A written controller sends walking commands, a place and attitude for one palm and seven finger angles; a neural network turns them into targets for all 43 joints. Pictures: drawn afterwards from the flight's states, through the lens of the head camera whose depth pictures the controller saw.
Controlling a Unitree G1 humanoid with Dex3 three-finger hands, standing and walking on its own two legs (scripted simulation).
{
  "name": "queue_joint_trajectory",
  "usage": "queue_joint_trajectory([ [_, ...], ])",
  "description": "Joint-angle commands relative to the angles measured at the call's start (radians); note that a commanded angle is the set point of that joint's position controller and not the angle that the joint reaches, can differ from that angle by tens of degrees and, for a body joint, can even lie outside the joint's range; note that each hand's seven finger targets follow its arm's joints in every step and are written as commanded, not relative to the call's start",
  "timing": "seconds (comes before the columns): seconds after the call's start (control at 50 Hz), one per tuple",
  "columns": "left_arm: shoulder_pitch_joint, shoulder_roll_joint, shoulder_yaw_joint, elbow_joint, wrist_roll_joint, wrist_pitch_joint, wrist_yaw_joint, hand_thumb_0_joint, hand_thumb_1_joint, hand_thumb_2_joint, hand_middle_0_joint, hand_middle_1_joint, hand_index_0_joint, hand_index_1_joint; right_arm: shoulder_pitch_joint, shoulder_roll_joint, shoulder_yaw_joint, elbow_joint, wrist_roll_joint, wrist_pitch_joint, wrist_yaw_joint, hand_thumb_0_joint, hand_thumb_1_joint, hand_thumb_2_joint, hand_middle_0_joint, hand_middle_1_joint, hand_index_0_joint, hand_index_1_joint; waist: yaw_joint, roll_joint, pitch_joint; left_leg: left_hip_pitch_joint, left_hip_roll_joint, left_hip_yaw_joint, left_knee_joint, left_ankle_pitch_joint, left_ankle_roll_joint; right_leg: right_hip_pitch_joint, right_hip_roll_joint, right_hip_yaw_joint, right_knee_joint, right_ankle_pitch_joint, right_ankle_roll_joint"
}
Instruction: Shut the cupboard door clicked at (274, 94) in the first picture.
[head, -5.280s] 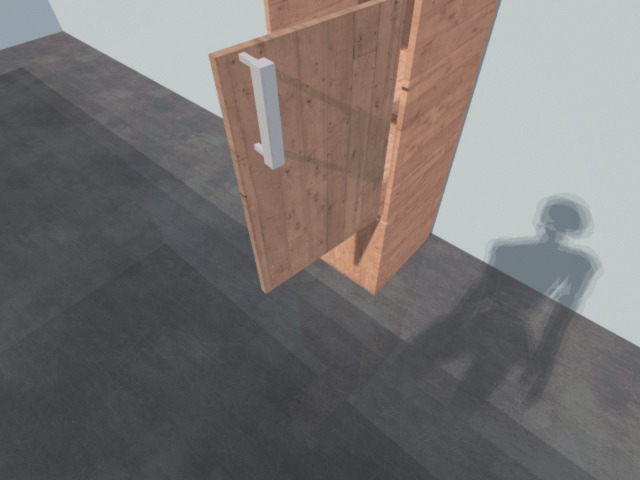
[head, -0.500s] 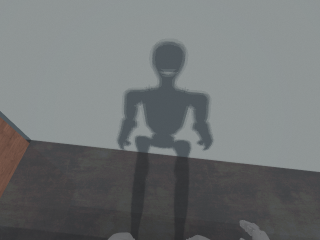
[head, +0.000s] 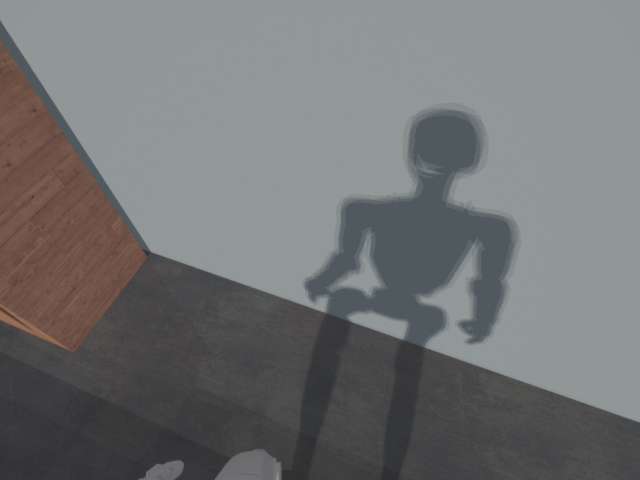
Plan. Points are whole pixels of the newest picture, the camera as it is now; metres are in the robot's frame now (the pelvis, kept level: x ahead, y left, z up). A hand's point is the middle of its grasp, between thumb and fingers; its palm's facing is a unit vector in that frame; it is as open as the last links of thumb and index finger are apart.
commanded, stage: turn to face it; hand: left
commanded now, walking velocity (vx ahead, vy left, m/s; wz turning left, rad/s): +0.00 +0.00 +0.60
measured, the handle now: out of the picture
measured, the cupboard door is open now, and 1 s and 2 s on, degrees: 82 82 82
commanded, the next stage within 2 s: take the last steps up to it in 1.56 s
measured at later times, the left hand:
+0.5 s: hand out of the picture +0.05 +0.22 -0.16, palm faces +0.31 -0.90 -0.30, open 7.4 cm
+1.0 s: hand out of the picture -0.09 +0.20 -0.18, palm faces +0.62 -0.74 -0.24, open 7.4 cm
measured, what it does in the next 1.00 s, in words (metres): steps on the spot, turning left: left foot, then right foot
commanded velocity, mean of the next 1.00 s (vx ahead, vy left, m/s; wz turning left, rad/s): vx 0.00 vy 0.00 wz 0.60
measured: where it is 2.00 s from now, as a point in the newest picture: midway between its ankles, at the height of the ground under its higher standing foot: outside the picture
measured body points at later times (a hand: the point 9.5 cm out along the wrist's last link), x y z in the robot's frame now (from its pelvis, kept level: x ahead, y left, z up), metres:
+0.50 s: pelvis +0.00 -0.02 -0.01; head +0.05 -0.02 +0.44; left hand +0.03 +0.27 -0.13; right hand +0.14 -0.24 -0.17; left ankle +0.00 +0.12 -0.74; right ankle +0.04 -0.13 -0.74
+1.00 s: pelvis -0.01 -0.01 +0.00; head +0.02 +0.04 +0.44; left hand -0.12 +0.24 -0.16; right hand +0.23 -0.15 -0.13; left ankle -0.06 +0.08 -0.74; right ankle +0.05 -0.14 -0.67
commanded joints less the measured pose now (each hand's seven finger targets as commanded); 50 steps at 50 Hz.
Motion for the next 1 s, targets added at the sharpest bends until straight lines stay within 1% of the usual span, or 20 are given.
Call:
queue_joint_trajectory([
  [0.0, 0.082, 0.234, 0.066, -0.038, 0.009, -0.021, 0.014, 0.0, 0.9, 0.9, -0.2, -0.3, -0.2, -0.3, -0.082, -0.02, 0.004, -0.105, 0.003, -0.041, 0.001, 0.0, -0.9, -0.9, 0.2, 0.3, 0.2, 0.3, 0.081, -0.181, -0.152, 0.017, -0.006, 0.05, -0.257, -0.031, 0.008, 0.192, -0.25, 0.116, -0.098, 0.543, -0.104],
  [0.06, 0.06, 0.238, 0.075, -0.038, -0.004, -0.015, 0.005, 0.0, 0.9, 0.9, -0.2, -0.3, -0.2, -0.3, 0.007, -0.058, -0.003, -0.087, -0.001, -0.052, -0.004, 0.0, -0.9, -0.9, 0.2, 0.3, 0.2, 0.3, 0.026, -0.128, -0.177, 0.21, -0.014, 0.062, -0.511, 0.171, 0.03, 0.097, -0.235, 0.043, 0.026, 0.449, -0.039],
  [0.08, 0.053, 0.211, 0.072, -0.052, -0.012, -0.008, 0.001, 0.0, 0.9, 0.9, -0.2, -0.3, -0.2, -0.3, 0.068, -0.122, -0.019, -0.073, -0.007, -0.061, -0.007, 0.0, -0.9, -0.9, 0.2, 0.3, 0.2, 0.3, -0.011, 0.016, -0.221, 0.375, 0.074, -0.05, -0.605, 0.357, 0.072, -0.042, -0.185, -0.001, 0.18, 0.292, 0.016],
  [0.1, 0.037, 0.141, 0.051, -0.093, -0.017, -0.003, -0.008, 0.0, 0.9, 0.9, -0.2, -0.3, -0.2, -0.3, 0.125, -0.234, -0.049, -0.074, -0.015, -0.065, -0.014, 0.0, -0.9, -0.9, 0.2, 0.3, 0.2, 0.3, -0.043, 0.331, -0.243, 0.526, 0.343, -0.41, -0.625, 0.723, 0.209, -0.326, -0.035, -0.014, 0.409, -0.275, 0.095],
  [0.12, -0.043, 0.133, 0.041, -0.129, -0.006, 0.007, -0.002, 0.0, 0.9, 0.9, -0.2, -0.3, -0.2, -0.3, 0.196, -0.271, -0.057, -0.049, -0.016, -0.056, -0.025, 0.0, -0.9, -0.9, 0.2, 0.3, 0.2, 0.3, -0.086, 0.268, -0.242, 0.462, 0.423, -0.444, -0.637, 0.734, 0.306, -0.365, -0.005, 0.1, 0.558, -0.392, 0.078],
  [0.22, -0.031, 0.129, 0.052, -0.048, -0.006, 0.021, -0.011, 0.0, 0.9, 0.9, -0.2, -0.3, -0.2, -0.3, 0.038, -0.164, -0.023, -0.078, -0.015, -0.075, -0.052, 0.0, -0.9, -0.9, 0.2, 0.3, 0.2, 0.3, 0.01, 0.17, -0.156, 0.302, 0.216, -0.269, -0.67, 0.584, 0.21, -0.337, 0.016, 0.195, 0.612, -0.112, 0.081],
  [0.36, -0.019, 0.113, 0.044, -0.061, -0.012, 0.018, -0.006, 0.0, 0.9, 0.9, -0.2, -0.3, -0.2, -0.3, 0.017, -0.181, -0.035, -0.079, -0.022, -0.058, -0.043, 0.0, -0.9, -0.9, 0.2, 0.3, 0.2, 0.3, 0.014, 0.165, -0.139, 0.213, 0.183, -0.338, -0.664, 0.423, 0.217, -0.146, 0.091, 0.159, 0.244, -0.138, 0.068],
  [0.42, 0.083, 0.132, 0.052, -0.043, -0.015, 0.002, 0.0, 0.0, 0.9, 0.9, -0.2, -0.3, -0.2, -0.3, -0.037, -0.167, -0.038, -0.1, -0.013, -0.05, -0.039, 0.0, -0.9, -0.9, 0.2, 0.3, 0.2, 0.3, 0.065, 0.16, -0.165, 0.094, 0.128, -0.347, -0.579, 0.368, 0.173, 0.082, 0.107, 0.144, -0.037, 0.018, 0.056],
  [0.44, 0.117, 0.183, 0.063, -0.038, -0.007, -0.01, 0.007, 0.0, 0.9, 0.9, -0.2, -0.3, -0.2, -0.3, -0.042, -0.132, -0.034, -0.109, -0.005, -0.049, -0.034, 0.0, -0.9, -0.9, 0.2, 0.3, 0.2, 0.3, 0.087, 0.036, -0.163, -0.023, 0.053, -0.288, -0.474, 0.236, 0.117, 0.203, 0.008, 0.236, -0.187, 0.021, 0.031],
  [0.46, 0.134, 0.275, 0.08, -0.039, 0.008, -0.018, 0.015, 0.0, 0.9, 0.9, -0.2, -0.3, -0.2, -0.3, -0.026, -0.066, -0.024, -0.129, 0.002, -0.051, -0.027, 0.0, -0.9, -0.9, 0.2, 0.3, 0.2, 0.3, 0.093, -0.266, -0.157, -0.182, -0.1, -0.108, -0.225, -0.045, 0.035, 0.264, -0.267, 0.52, -0.285, 0.046, -0.074],
  [0.48, 0.106, 0.295, 0.068, -0.054, 0.004, -0.012, 0.016, 0.0, 0.9, 0.9, -0.2, -0.3, -0.2, -0.3, -0.041, -0.092, -0.029, -0.135, -0.008, -0.047, -0.021, 0.0, -0.9, -0.9, 0.2, 0.3, 0.2, 0.3, 0.089, -0.256, -0.127, -0.153, -0.083, -0.109, 0.027, -0.167, 0.036, 0.116, -0.374, 0.539, -0.294, 0.095, -0.154],
  [0.54, -0.041, 0.187, 0.047, -0.083, -0.001, -0.012, 0.019, 0.0, 0.9, 0.9, -0.2, -0.3, -0.2, -0.3, -0.024, -0.083, -0.033, -0.087, -0.011, -0.02, -0.008, 0.0, -0.9, -0.9, 0.2, 0.3, 0.2, 0.3, 0.011, -0.204, -0.048, -0.129, 0.0, -0.103, 0.257, 0.013, 0.018, -0.027, -0.225, 0.31, -0.263, 0.097, -0.115],
  [0.7, 0.093, 0.236, 0.065, -0.027, 0.009, -0.019, 0.012, 0.0, 0.9, 0.9, -0.2, -0.3, -0.2, -0.3, -0.101, -0.022, 0.001, -0.101, 0.003, -0.037, 0.002, 0.0, -0.9, -0.9, 0.2, 0.3, 0.2, 0.3, 0.085, -0.195, -0.131, 0.002, -0.014, 0.041, -0.218, -0.039, 0.005, 0.185, -0.242, 0.132, -0.123, 0.511, -0.105],
  [0.78, 0.081, 0.243, 0.076, -0.025, -0.003, -0.014, 0.004, 0.0, 0.9, 0.9, -0.2, -0.3, -0.2, -0.3, -0.019, -0.06, -0.002, -0.084, -0.001, -0.052, -0.005, 0.0, -0.9, -0.9, 0.2, 0.3, 0.2, 0.3, 0.035, -0.152, -0.179, 0.207, -0.027, 0.066, -0.511, 0.159, 0.031, 0.121, -0.23, 0.051, 0.022, 0.498, -0.038],
  [0.8, 0.07, 0.225, 0.071, -0.034, -0.01, -0.01, 0.0, 0.0, 0.9, 0.9, -0.2, -0.3, -0.2, -0.3, 0.035, -0.106, -0.016, -0.073, -0.004, -0.059, -0.005, 0.0, -0.9, -0.9, 0.2, 0.3, 0.2, 0.3, 0.001, -0.033, -0.226, 0.371, 0.033, -0.005, -0.604, 0.328, 0.059, 0.007, -0.195, 0.013, 0.16, 0.389, 0.01],
  [0.82, 0.061, 0.158, 0.059, -0.076, -0.018, -0.003, -0.008, 0.0, 0.9, 0.9, -0.2, -0.3, -0.2, -0.3, 0.103, -0.227, -0.046, -0.065, -0.015, -0.067, -0.014, 0.0, -0.9, -0.9, 0.2, 0.3, 0.2, 0.3, -0.04, 0.268, -0.26, 0.538, 0.303, -0.368, -0.612, 0.698, 0.197, -0.279, -0.051, -0.023, 0.386, -0.132, 0.089],
  [0.84, -0.023, 0.137, 0.041, -0.116, -0.008, 0.007, -0.003, 0.0, 0.9, 0.9, -0.2, -0.3, -0.2, -0.3, 0.172, -0.278, -0.057, -0.04, -0.013, -0.057, -0.024, 0.0, -0.9, -0.9, 0.2, 0.3, 0.2, 0.3, -0.079, 0.285, -0.245, 0.492, 0.416, -0.434, -0.633, 0.81, 0.305, -0.357, -0.006, 0.08, 0.532, -0.401, 0.083],
  [0.88, -0.089, 0.135, 0.049, -0.094, -0.008, 0.02, 0.002, 0.0, 0.9, 0.9, -0.2, -0.3, -0.2, -0.3, 0.125, -0.227, -0.047, -0.044, -0.015, -0.064, -0.048, 0.0, -0.9, -0.9, 0.2, 0.3, 0.2, 0.3, -0.055, 0.266, -0.188, 0.384, 0.312, -0.386, -0.654, 0.648, 0.271, -0.392, -0.005, 0.191, 0.636, -0.259, 0.074],
  [0.92, -0.04, 0.136, 0.05, -0.055, -0.007, 0.021, -0.01, 0.0, 0.9, 0.9, -0.2, -0.3, -0.2, -0.3, 0.025, -0.178, -0.028, -0.07, -0.016, -0.071, -0.051, 0.0, -0.9, -0.9, 0.2, 0.3, 0.2, 0.3, 0.002, 0.184, -0.155, 0.311, 0.233, -0.286, -0.668, 0.578, 0.223, -0.346, 0.003, 0.197, 0.618, -0.142, 0.08],
  [0.98, -0.016, 0.132, 0.048, -0.043, -0.009, 0.024, -0.01, 0.0, 0.9, 0.9, -0.2, -0.3, -0.2, -0.3, 0.021, -0.172, -0.023, -0.07, -0.015, -0.073, -0.049, 0.0, -0.9, -0.9, 0.2, 0.3, 0.2, 0.3, 0.014, 0.151, -0.151, 0.308, 0.2, -0.265, -0.666, 0.566, 0.218, -0.291, 0.03, 0.183, 0.503, -0.127, 0.082],
])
